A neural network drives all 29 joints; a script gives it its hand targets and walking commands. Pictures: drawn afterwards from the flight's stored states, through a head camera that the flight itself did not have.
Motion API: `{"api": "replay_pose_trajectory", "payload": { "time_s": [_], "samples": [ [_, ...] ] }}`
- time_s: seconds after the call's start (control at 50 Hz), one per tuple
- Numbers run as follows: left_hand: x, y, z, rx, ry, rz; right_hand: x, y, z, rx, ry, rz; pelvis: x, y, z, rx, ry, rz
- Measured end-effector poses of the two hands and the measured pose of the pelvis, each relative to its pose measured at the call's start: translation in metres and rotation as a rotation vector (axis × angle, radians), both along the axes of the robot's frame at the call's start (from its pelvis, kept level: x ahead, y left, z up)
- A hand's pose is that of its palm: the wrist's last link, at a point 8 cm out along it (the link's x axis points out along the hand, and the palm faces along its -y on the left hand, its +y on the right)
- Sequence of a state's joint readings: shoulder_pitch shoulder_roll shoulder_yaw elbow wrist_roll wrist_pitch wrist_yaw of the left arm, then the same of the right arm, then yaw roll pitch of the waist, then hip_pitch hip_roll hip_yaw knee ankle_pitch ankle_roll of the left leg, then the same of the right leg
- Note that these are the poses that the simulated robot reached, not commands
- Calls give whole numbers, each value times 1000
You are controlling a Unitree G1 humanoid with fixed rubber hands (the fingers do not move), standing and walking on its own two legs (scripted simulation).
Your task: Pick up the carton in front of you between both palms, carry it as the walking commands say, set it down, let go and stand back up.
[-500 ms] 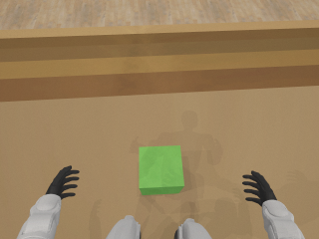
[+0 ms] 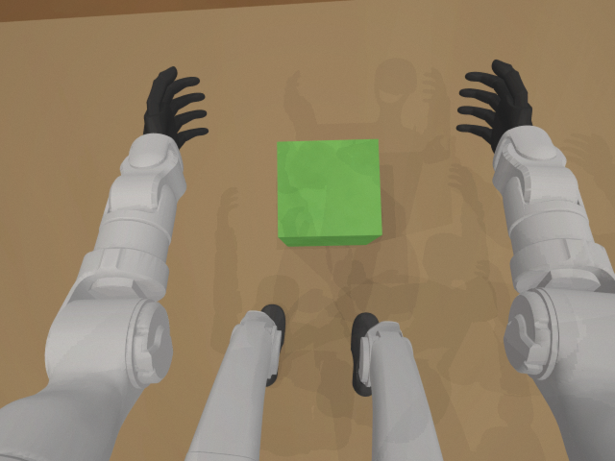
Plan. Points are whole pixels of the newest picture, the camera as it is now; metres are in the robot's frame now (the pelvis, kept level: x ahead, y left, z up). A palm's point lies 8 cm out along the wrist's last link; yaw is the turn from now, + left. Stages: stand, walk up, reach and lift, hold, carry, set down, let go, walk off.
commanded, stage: reach and lift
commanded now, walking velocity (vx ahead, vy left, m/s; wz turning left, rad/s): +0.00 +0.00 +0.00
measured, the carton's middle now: (327, 199) +0.50 +0.01 -0.52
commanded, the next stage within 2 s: none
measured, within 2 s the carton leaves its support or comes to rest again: leaves its support in 1.80 s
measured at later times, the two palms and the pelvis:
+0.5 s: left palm (216, 173) +0.49 +0.20 -0.28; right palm (440, 170) +0.52 -0.18 -0.29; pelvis +0.02 +0.00 -0.12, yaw +1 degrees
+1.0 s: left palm (242, 193) +0.49 +0.19 -0.46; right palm (411, 192) +0.52 -0.18 -0.46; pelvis -0.03 +0.00 -0.27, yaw +1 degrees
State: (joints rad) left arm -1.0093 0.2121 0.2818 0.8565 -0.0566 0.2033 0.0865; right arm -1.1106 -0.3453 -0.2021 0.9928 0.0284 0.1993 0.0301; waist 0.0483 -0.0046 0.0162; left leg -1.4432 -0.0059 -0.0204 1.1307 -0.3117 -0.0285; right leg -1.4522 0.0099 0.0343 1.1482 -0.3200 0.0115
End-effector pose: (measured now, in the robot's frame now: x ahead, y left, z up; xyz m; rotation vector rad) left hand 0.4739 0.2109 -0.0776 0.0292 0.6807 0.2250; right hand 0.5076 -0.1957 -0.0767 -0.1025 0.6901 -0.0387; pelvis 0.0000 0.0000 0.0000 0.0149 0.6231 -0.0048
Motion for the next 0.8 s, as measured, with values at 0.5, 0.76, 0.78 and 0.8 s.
{"api": "replay_pose_trajectory", "payload": {
  "time_s": [0.5,0.76,0.78,0.8],
  "samples": [
    [13,-6,-205,2,23,10,12,12,-210,-1,11,-29,21,-2,-123,6,310,16],
    [12,-9,-302,-12,22,8,12,14,-304,6,3,-33,-19,-1,-225,8,168,17],
    [12,-10,-309,-14,28,8,12,15,-310,6,9,-34,-21,-1,-230,8,157,17],
    [13,-11,-315,-15,34,7,12,16,-316,7,16,-34,-23,-1,-235,8,146,18]
  ]
}}
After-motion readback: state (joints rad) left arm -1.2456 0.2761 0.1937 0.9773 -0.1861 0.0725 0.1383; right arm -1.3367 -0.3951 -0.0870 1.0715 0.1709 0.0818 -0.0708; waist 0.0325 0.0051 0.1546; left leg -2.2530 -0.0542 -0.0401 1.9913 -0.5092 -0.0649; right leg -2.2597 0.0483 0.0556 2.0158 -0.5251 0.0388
